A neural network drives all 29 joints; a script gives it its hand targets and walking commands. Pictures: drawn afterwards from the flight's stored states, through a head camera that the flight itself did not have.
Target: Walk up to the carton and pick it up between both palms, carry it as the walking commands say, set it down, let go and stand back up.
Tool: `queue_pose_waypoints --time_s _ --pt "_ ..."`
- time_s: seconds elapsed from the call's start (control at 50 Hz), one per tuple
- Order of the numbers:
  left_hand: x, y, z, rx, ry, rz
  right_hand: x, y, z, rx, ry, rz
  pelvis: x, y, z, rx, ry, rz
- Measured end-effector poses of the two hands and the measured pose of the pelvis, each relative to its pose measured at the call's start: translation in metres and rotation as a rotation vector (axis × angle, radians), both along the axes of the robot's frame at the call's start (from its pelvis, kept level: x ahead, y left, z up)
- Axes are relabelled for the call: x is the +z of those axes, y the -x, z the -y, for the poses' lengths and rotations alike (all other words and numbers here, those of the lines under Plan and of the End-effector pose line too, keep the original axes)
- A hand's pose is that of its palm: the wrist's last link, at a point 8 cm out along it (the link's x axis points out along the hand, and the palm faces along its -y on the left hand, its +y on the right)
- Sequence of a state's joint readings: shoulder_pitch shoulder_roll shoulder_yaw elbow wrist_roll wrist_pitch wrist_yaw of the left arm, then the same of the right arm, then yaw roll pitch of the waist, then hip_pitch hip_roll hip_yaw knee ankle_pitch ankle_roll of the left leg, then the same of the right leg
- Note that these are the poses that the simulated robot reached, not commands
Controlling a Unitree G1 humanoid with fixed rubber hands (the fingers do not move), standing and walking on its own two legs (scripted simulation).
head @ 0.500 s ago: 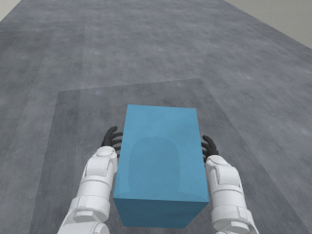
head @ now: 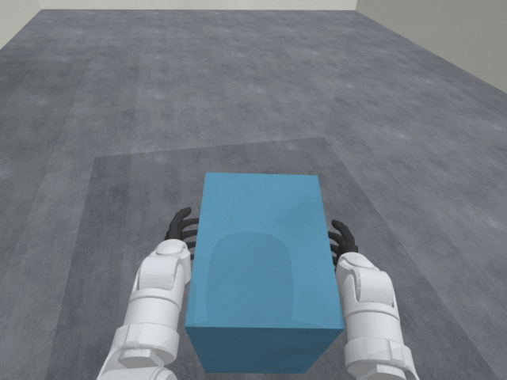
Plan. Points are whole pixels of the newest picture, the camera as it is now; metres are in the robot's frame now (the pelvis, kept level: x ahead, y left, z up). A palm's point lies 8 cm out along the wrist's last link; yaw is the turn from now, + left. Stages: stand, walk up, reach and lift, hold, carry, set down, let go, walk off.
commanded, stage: reach and lift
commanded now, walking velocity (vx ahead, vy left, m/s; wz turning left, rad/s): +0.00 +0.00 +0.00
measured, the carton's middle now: (258, 279) +0.31 -0.01 -0.02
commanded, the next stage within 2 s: hold in 0.64 s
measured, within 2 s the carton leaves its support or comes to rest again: neither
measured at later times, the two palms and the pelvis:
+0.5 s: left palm (175, 259) +0.30 +0.13 +0.04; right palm (347, 267) +0.29 -0.15 +0.05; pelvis +0.00 -0.01 +0.00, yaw +0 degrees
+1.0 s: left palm (170, 267) +0.29 +0.14 +0.04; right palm (347, 273) +0.28 -0.15 +0.05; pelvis -0.01 +0.00 +0.00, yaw +0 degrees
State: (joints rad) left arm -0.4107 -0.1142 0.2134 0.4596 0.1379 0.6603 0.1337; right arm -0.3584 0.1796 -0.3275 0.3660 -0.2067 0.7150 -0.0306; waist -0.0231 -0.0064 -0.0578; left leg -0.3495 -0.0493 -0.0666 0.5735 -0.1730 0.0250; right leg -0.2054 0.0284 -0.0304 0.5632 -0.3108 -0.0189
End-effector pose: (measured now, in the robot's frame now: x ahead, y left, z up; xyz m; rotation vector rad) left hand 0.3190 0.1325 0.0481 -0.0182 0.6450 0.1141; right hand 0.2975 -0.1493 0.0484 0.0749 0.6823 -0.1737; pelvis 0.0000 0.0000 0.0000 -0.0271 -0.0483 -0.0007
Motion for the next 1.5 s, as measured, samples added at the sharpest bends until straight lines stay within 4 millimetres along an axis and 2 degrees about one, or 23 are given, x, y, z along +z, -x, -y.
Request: queue_pose_waypoints --time_s 0.3,0.62,1.12,1.22,1.32,1.42,1.5 --pt "-0.001 0.003 0.001 0.0 -0.001 -0.003 0.0 0.002 0.002 0.001 -0.001 0.002 0.0 0.002 0.001 0.0 -0.002 0.002" --pt "-0.007 0.021 0.001 0.015 -0.012 -0.017 -0.003 0.011 0.001 0.038 0.018 -0.005 0.001 0.006 0.006 -0.001 -0.007 0.01" --pt "-0.005 0.03 -0.004 0.015 0.002 -0.009 0.002 0.02 -0.003 0.036 0.031 0.009 0.0 0.014 0.002 -0.001 -0.002 0.022" --pt "0.014 0.03 0.001 0.019 -0.015 0.009 0.013 0.023 0.001 0.037 0.026 0.02 0.002 0.013 0.008 -0.011 -0.009 0.008" --pt "0.04 0.025 0.017 0.008 -0.033 0.044 0.035 0.021 0.017 0.017 0.007 0.059 0.002 0.005 0.02 -0.014 -0.027 -0.002" --pt "0.059 0.014 0.028 -0.002 -0.035 0.036 0.055 0.015 0.027 0.004 0.005 0.065 0.004 -0.016 0.029 -0.012 -0.038 -0.006" --pt "0.066 -0.002 0.024 0.007 -0.032 0.018 0.063 -0.003 0.024 0.008 -0.007 0.055 0.003 -0.038 0.027 -0.01 -0.035 -0.048"
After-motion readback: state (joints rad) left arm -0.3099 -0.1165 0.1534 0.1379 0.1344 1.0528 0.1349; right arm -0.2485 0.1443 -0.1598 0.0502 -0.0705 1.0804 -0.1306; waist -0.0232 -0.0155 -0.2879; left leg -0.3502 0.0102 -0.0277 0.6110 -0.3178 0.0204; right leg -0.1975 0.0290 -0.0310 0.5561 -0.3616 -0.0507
